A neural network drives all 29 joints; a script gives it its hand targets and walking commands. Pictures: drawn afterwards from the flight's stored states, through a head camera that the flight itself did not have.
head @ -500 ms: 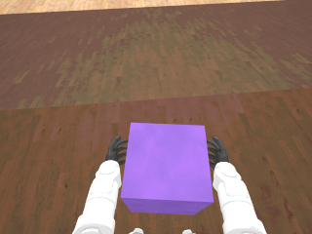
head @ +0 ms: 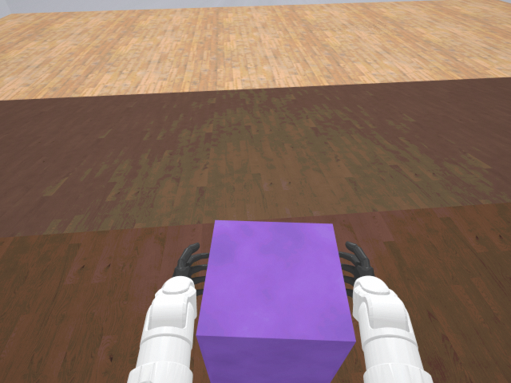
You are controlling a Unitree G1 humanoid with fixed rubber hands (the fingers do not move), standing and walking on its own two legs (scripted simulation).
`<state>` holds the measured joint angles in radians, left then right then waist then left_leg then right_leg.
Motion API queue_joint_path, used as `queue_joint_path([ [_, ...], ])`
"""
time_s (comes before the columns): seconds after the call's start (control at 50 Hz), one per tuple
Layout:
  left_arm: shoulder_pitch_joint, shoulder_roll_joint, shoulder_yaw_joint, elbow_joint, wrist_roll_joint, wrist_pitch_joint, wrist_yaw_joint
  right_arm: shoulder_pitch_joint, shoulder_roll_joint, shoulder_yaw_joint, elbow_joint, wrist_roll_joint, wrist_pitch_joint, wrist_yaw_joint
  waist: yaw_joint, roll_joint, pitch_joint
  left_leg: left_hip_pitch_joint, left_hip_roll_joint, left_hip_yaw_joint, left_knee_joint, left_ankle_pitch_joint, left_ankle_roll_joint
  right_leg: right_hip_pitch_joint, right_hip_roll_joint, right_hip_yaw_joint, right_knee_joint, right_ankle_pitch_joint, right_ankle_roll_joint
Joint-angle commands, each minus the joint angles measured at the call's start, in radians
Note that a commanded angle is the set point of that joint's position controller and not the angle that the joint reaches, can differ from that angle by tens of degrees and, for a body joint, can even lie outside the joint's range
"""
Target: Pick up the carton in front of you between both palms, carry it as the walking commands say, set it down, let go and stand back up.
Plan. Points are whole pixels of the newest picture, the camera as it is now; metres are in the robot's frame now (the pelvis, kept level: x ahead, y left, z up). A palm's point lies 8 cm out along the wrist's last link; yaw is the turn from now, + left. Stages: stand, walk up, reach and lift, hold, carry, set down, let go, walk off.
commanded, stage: reach and lift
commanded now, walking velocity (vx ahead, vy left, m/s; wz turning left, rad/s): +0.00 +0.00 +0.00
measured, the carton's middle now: (270, 308) +0.29 +0.00 -0.05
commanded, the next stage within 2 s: hold in 0.86 s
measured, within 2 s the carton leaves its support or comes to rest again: neither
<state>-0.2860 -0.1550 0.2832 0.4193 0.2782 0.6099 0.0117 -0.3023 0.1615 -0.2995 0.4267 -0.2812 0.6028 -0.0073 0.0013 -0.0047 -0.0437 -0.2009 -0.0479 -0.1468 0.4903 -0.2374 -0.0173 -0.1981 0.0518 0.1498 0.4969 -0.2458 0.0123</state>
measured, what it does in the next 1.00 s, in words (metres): stands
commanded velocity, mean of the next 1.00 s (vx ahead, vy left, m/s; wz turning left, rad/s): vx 0.00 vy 0.00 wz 0.00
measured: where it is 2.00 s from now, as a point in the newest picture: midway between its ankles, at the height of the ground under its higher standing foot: outside the picture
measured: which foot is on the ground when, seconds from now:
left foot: down 0.00-1.00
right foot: down 0.00-1.00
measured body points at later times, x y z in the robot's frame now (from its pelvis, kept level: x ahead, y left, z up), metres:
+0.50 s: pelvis +0.01 +0.00 +0.00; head -0.02 +0.00 +0.45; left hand +0.31 +0.15 +0.02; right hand +0.31 -0.15 +0.03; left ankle +0.02 +0.13 -0.74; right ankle +0.02 -0.13 -0.74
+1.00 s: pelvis +0.01 +0.00 +0.01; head -0.03 +0.00 +0.46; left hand +0.30 +0.15 +0.04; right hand +0.31 -0.15 +0.05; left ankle +0.02 +0.13 -0.74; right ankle +0.02 -0.13 -0.74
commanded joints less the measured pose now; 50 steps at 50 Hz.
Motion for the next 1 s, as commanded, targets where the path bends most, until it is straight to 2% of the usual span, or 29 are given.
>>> queue_joint_path([
  [0.0,-0.625,-0.981,-0.559,-0.024,-0.239,-0.036,-0.272,-0.568,1.001,0.557,0.021,0.229,-0.021,0.265,0.0,0.003,-0.187,0.044,-0.038,0.082,-0.081,0.017,0.017,0.021,0.03,-0.074,-0.094,0.025,-0.008],
  [0.1,-0.667,-1.001,-0.579,-0.033,-0.255,-0.042,-0.276,-0.61,1.017,0.575,0.011,0.239,-0.027,0.268,-0.004,0.007,-0.255,0.067,-0.039,0.083,-0.079,0.033,0.015,0.045,0.031,-0.077,-0.086,0.043,-0.004],
  [0.26,-0.619,-0.99,-0.566,-0.036,-0.244,-0.024,-0.27,-0.569,0.995,0.567,0.002,0.229,-0.012,0.27,-0.001,0.007,-0.252,0.097,-0.04,0.083,-0.1,0.093,0.008,0.069,0.036,-0.081,-0.103,0.096,-0.001],
  [0.58,-0.49,-0.957,-0.621,-0.167,-0.271,0.018,-0.254,-0.437,0.963,0.618,-0.127,0.258,0.029,0.256,0.0,0.009,-0.253,0.172,-0.048,0.074,-0.128,0.272,-0.003,0.145,0.048,-0.074,-0.13,0.277,0.009],
  [0.82,-0.477,-0.938,-0.629,-0.211,-0.28,0.045,-0.254,-0.419,0.955,0.631,-0.172,0.267,0.058,0.25,0.001,0.002,-0.225,0.179,-0.052,0.075,-0.141,0.261,-0.004,0.161,0.047,-0.07,-0.147,0.278,0.013],
  [0.92,-0.485,-0.943,-0.702,-0.304,-0.326,0.071,-0.251,-0.42,0.965,0.697,-0.266,0.308,0.086,0.243,-0.007,0.0,-0.28,0.216,-0.053,0.071,-0.146,0.317,-0.006,0.201,0.047,-0.067,-0.153,0.342,0.016],
  [0.98,-0.457,-0.914,-0.677,-0.298,-0.31,0.104,-0.243,-0.394,0.932,0.672,-0.258,0.293,0.119,0.238,-0.005,0.002,-0.212,0.205,-0.052,0.072,-0.165,0.263,-0.005,0.193,0.045,-0.069,-0.171,0.288,0.015],
])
